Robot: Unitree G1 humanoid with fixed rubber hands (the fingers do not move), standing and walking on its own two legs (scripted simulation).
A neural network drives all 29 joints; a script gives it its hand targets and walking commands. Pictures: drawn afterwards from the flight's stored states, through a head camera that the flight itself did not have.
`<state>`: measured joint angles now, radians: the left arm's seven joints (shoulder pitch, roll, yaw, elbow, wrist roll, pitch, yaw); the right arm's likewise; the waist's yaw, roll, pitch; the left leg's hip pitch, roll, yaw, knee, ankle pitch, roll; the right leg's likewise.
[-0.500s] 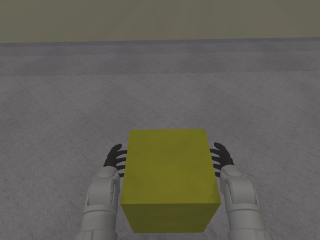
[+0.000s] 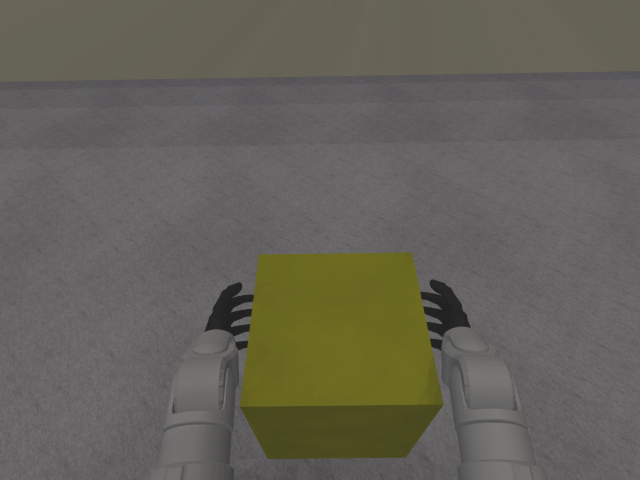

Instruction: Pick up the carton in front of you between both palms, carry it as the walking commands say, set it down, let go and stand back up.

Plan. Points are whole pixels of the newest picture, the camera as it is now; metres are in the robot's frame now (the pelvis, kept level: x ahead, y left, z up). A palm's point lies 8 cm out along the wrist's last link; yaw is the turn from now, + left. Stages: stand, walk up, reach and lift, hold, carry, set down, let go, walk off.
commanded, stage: carry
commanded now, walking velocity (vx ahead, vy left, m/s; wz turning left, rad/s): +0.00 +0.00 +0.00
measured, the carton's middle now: (336, 361) +0.29 +0.00 -0.04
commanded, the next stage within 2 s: hold in 0.18 s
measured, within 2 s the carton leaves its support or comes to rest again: neither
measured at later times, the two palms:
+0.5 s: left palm (196, 364) +0.25 +0.17 +0.05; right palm (438, 335) +0.28 -0.13 +0.05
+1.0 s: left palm (217, 344) +0.29 +0.16 +0.01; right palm (432, 320) +0.33 -0.14 +0.01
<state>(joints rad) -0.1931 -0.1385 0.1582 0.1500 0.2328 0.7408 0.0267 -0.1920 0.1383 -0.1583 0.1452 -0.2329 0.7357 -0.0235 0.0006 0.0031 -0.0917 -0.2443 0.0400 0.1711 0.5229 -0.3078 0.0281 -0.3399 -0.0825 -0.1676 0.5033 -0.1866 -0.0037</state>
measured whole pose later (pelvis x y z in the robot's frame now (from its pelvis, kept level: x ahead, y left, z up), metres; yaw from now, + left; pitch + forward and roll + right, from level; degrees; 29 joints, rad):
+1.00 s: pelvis -0.03 -0.04 -0.01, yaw +9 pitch -3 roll +0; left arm -0.62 -0.15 0.55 0.65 0.49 0.50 -0.09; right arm -0.58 0.23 -0.55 0.55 -0.45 0.54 0.00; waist -0.02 0.02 0.09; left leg -0.29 -0.03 -0.12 0.65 -0.30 0.00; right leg -0.32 0.06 0.03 0.60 -0.23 -0.02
